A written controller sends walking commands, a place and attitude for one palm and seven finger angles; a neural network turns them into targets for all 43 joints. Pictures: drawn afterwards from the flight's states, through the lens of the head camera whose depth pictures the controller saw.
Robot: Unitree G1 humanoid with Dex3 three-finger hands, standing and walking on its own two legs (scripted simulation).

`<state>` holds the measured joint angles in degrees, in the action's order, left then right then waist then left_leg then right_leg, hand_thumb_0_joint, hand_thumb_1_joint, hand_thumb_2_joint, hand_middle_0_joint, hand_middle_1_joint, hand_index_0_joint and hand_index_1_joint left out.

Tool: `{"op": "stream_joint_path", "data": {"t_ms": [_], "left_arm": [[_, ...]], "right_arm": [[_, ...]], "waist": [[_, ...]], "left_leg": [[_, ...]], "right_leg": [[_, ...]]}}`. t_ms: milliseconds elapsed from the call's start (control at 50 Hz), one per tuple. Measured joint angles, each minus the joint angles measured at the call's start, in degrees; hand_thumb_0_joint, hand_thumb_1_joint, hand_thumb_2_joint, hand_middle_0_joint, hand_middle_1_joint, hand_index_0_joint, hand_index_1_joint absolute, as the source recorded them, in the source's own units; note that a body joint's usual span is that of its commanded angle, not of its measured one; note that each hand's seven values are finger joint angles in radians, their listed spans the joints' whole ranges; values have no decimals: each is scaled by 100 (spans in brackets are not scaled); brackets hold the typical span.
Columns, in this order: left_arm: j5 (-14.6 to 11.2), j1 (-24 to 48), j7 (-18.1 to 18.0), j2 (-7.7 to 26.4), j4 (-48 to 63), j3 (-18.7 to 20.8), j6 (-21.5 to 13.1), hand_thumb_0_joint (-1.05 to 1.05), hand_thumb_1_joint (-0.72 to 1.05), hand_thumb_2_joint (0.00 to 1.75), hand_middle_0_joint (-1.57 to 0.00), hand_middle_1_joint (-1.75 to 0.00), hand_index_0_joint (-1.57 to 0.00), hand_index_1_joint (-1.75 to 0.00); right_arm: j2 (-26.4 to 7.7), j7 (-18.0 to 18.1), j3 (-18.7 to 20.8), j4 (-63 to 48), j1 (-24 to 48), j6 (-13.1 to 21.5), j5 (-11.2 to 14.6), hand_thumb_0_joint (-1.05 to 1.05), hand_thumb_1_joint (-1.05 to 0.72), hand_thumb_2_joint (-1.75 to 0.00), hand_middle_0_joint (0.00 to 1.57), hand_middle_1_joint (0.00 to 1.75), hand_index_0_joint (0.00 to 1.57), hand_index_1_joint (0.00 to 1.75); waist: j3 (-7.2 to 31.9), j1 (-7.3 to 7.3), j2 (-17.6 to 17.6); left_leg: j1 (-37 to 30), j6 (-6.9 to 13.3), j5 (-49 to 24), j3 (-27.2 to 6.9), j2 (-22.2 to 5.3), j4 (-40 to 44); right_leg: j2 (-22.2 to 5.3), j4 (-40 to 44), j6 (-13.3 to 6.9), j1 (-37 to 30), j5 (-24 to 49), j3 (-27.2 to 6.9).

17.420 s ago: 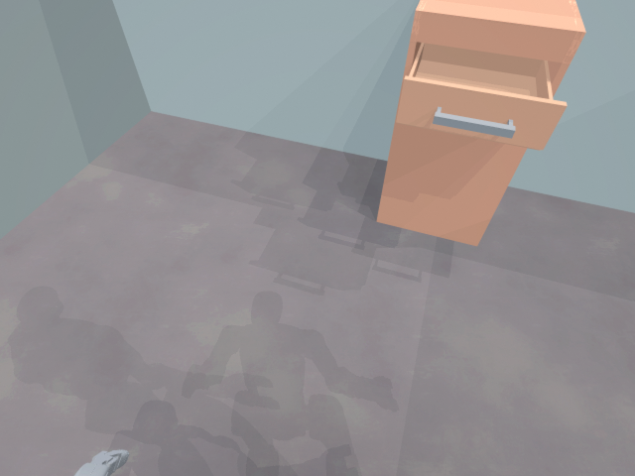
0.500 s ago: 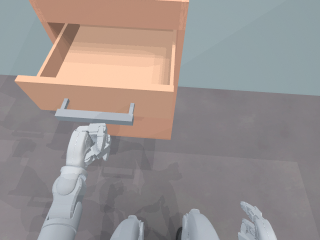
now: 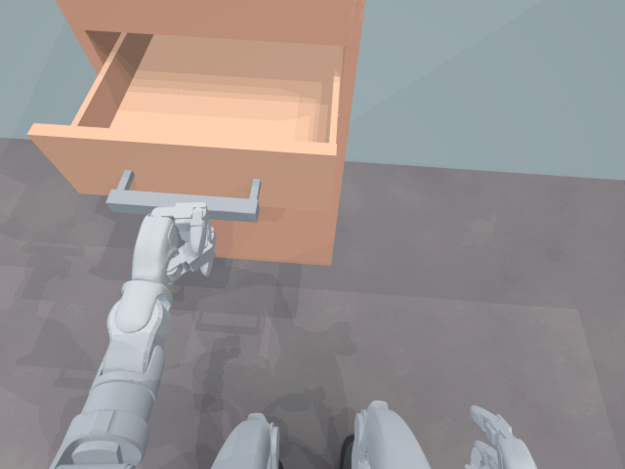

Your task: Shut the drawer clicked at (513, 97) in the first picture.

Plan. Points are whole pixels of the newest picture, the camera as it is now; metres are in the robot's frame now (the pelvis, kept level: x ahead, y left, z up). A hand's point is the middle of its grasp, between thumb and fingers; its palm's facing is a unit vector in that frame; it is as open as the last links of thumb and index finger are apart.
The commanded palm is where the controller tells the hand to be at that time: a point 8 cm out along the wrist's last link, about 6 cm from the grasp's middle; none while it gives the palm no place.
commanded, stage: push the drawer shut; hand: left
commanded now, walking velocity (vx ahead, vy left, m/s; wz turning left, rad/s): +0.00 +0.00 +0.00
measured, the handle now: (188, 193) +0.46 +0.18 +0.03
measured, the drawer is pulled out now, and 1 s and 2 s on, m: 0.21 0.07 0.00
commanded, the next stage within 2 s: none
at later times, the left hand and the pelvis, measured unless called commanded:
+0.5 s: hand (223, 201) +0.45 +0.13 +0.03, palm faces -0.08 -0.99 -0.06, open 3.2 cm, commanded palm +0.44 +0.18 +0.04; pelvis -0.01 +0.00 -0.01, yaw -1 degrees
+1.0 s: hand (230, 161) +0.52 +0.13 +0.03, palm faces -0.09 -1.00 -0.04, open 3.0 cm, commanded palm +0.50 +0.18 +0.04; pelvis -0.01 +0.01 -0.01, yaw -2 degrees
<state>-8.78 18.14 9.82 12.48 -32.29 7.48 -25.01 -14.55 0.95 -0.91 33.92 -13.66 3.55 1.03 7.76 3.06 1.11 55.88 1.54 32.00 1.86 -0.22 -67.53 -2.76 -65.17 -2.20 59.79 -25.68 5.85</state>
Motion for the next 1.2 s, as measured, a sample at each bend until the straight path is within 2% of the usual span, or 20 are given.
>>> {"op": "stream_joint_path", "data": {"t_ms": [300,520,780,980,1200], "left_arm": [[155,1173,-197,130,-1319,245,-244,1,90,96,-140,-160,-140,-160],[299,2249,-18,516,-2507,688,-454,0,88,95,-140,-160,-140,-160],[427,3047,26,837,-3135,1000,-404,-2,87,94,-140,-160,-140,-160],[544,3385,59,1072,-3311,1245,-288,-2,86,93,-140,-160,-140,-160],[646,3794,37,1282,-3603,1289,-218,-2,82,91,-140,-160,-140,-160]], "right_arm": [[-58,-40,19,222,-219,-20,-55,1,-91,-90,20,30,20,30],[-72,-55,-61,229,-309,-131,-120,1,-91,-90,20,30,20,30],[-105,-131,-83,221,-505,-353,-214,1,-91,-90,20,30,20,30],[-86,-184,-114,140,-573,-507,-271,1,-91,-90,20,30,20,30],[-77,-226,-170,124,-623,-615,-313,1,-91,-90,20,30,20,30]], "waist": [[-24,196,28],[-78,410,7],[-91,589,53],[-109,736,74],[-135,848,99]], "left_leg": [[196,6,-102,28,-3,-23],[485,13,-117,56,-44,-134],[800,38,-59,66,-78,-245],[915,56,-2,69,-136,-283],[1054,79,43,17,-146,-358]], "right_leg": [[3,-6,-10,199,119,-27],[40,-85,-21,497,173,-54],[76,-142,4,803,163,-67],[139,-109,25,903,165,-71],[150,-106,52,990,152,-25]]}}
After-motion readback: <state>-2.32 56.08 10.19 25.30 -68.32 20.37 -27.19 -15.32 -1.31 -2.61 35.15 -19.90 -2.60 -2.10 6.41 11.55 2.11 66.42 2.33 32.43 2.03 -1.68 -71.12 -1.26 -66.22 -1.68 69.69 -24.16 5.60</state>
